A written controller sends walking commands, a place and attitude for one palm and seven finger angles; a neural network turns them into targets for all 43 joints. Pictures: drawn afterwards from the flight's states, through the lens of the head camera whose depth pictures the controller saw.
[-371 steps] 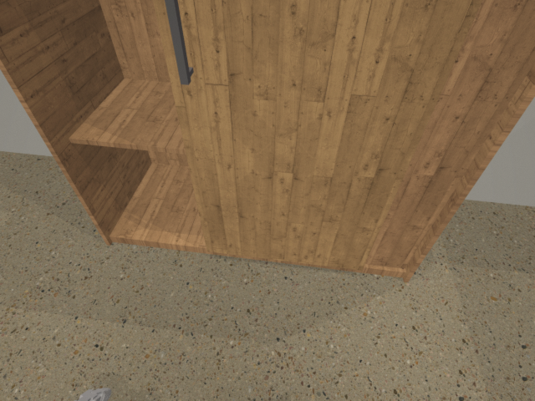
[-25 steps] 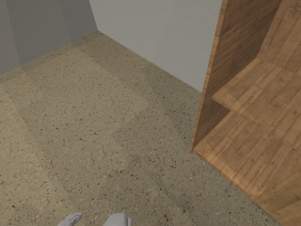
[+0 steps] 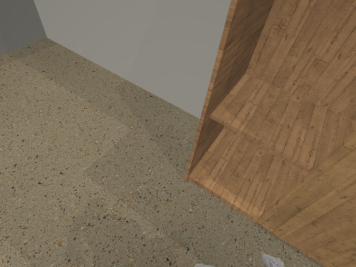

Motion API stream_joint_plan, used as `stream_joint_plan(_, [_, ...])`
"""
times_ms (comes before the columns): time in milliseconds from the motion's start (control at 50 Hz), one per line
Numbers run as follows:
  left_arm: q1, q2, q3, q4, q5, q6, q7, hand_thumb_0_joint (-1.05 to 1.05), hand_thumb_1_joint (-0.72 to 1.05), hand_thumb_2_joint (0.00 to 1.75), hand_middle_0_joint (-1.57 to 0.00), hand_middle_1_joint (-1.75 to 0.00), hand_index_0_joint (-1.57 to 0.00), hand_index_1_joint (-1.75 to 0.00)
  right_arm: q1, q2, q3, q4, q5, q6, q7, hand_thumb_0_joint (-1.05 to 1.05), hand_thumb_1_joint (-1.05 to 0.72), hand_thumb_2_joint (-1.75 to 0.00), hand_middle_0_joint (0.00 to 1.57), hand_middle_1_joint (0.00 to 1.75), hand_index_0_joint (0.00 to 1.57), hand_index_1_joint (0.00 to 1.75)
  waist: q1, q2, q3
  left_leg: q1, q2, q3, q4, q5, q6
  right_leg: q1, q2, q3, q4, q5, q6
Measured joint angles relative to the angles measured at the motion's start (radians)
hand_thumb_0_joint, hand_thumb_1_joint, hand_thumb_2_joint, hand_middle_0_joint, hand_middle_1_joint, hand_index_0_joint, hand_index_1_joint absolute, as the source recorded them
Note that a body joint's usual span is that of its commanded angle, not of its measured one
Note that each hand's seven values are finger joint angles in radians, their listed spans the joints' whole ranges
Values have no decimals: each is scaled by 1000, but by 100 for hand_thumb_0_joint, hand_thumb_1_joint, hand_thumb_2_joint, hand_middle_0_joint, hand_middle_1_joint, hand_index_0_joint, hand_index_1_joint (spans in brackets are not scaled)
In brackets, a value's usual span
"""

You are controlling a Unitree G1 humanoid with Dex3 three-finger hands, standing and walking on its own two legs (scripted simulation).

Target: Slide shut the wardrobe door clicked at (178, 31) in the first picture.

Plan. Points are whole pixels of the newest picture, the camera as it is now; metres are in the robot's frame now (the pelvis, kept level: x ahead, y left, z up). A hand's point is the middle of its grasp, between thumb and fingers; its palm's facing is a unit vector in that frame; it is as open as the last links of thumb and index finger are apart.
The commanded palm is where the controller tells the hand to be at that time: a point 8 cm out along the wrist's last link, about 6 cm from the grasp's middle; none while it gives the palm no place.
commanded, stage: turn to face it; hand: right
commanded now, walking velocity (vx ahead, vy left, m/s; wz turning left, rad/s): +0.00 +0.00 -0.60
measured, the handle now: out of the picture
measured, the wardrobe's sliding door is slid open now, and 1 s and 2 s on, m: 0.46 0.46 0.46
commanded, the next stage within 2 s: take the last steps up to it in 0.70 s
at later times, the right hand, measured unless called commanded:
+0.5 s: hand out of the picture -0.06 -0.28 -0.18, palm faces +0.35 +0.90 -0.26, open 7.4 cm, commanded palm none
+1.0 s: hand out of the picture +0.00 -0.22 -0.14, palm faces +0.47 +0.84 -0.26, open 7.3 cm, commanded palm none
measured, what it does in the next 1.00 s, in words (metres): steps on the spot, turning right: right foot, then left foot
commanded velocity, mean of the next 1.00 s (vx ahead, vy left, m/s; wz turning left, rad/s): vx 0.04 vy -0.01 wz -0.34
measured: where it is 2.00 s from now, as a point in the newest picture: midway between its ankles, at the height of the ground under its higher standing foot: outside the picture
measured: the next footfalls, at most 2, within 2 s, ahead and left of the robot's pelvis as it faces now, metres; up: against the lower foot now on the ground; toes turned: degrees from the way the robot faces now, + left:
right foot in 0.36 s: -0.01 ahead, -0.15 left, +0.00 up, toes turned -19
left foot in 0.88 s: +0.09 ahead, +0.04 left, +0.00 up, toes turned -21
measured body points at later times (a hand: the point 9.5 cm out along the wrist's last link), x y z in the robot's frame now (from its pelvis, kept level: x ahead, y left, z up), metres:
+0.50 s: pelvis -0.01 -0.06 +0.00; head +0.01 -0.10 +0.44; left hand +0.18 +0.15 -0.12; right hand -0.08 -0.33 -0.16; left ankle +0.00 +0.11 -0.66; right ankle -0.05 -0.14 -0.74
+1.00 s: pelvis +0.01 -0.02 +0.00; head +0.03 +0.02 +0.45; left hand +0.13 +0.19 -0.17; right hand -0.03 -0.26 -0.12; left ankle +0.05 +0.06 -0.74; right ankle -0.06 -0.14 -0.68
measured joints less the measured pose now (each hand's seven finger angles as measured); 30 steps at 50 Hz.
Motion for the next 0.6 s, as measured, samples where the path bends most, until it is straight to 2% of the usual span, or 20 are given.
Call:
stream_joint_plan(60, [-6, 15, 6, 0, 3, 8, -11, 1, 90, 90, -20, -29, -20, -30, 26, 9, 0, 15, -1, 1, 1, 0, -90, -90, 21, 30, 21, 30, -1, 4, -2, 35, 26, 39, -28, 7, -3, -40, -56, -47, 151, 60, 22])
stream_joint_plan(140, [-25, 23, 6, 1, 3, 18, -18, 1, 91, 90, -20, -29, -20, -30, 54, 11, -1, 27, -6, -5, 2, 0, -90, -90, 21, 30, 21, 30, -13, 22, 5, 53, 58, 91, -33, 3, -7, -37, -113, -63, 170, 91, 41])
stream_joint_plan(220, [-64, 23, 0, -2, 1, 25, -21, 1, 91, 90, -20, -29, -19, -30, 78, 3, -5, 40, -15, -4, 6, 0, -90, -90, 21, 30, 21, 30, -35, 44, 22, 49, 93, 137, -20, -8, -20, 14, -144, -90, 33, 53, 44])
stream_joint_plan(300, [-115, 16, -13, -19, -6, 11, -20, 1, 91, 90, -20, -29, -19, -30, 99, -22, -15, 53, -21, 1, 10, 0, -90, -90, 21, 30, 21, 30, -65, 72, 43, 27, 130, 178, 22, -28, -44, 91, -143, -137, -163, 14, 30])
stream_joint_plan(340, [-136, 12, -21, -34, -8, -2, -18, 1, 91, 90, -20, -29, -19, -30, 110, -40, -23, 61, -21, 6, 12, 0, -90, -90, 21, 30, 21, 30, -76, 85, 48, 10, 151, 199, 62, -48, -62, 145, -132, -161, -284, 46, 17])
stream_joint_plan(360, [-142, 13, -25, -44, -8, -12, -19, 1, 91, 90, -20, -29, -19, -30, 120, -50, -27, 63, -18, 9, 12, 0, -90, -90, 21, 30, 21, 30, -80, 89, 45, -5, 161, 207, 96, -66, -73, 183, -126, -170, -370, 106, 10])
stream_joint_plan(380, [-152, 7, -27, -50, -7, -25, -18, 1, 91, 90, -20, -29, -19, -30, 126, -64, -34, 68, -13, 14, 13, 0, -90, -90, 21, 30, 21, 30, -82, 103, 45, -34, 177, 196, 154, -85, -79, 191, -113, -175, -400, 111, -36])
stream_joint_plan(420, [-171, -12, -39, -61, -8, -42, -17, 1, 91, 90, -20, -29, -19, -30, 123, -91, -43, 83, -10, 37, 7, 0, -90, -90, 21, 30, 21, 30, -93, 130, 53, -110, 160, 104, 329, -223, -87, 178, -97, -172, -371, 89, -78])
stream_joint_plan(460, [-174, -29, -52, -67, -6, -53, -8, 1, 91, 90, -20, -29, -20, -30, 121, -104, -48, 99, -12, 53, 2, 1, -91, -90, 20, 30, 20, 30, -95, 130, 49, -172, 123, 48, 480, -251, -90, 192, -99, -158, -391, 92, -88])
stream_joint_plan(500, [-170, -41, -62, -69, -5, -56, 3, 1, 90, 90, -20, -29, -20, -30, 112, -108, -50, 110, -10, 54, 5, 1, -91, -90, 20, 30, 20, 30, -90, 121, 43, -217, 99, 17, 577, -204, -94, 216, -96, -138, -441, 120, -86])
stream_joint_plan(600, [-149, -66, -80, -53, -8, -59, 13, 1, 90, 90, -21, -29, -20, -30, 88, -97, -43, 101, -7, 36, 14, 1, -91, -90, 20, 30, 20, 30, -88, 105, 30, -264, 78, -23, 623, -93, -110, 276, -74, -106, -549, 180, -98])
